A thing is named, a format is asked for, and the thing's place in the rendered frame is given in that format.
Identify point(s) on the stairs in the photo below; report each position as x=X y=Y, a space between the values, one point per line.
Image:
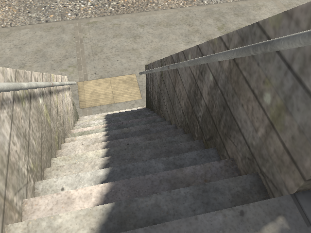
x=130 y=169

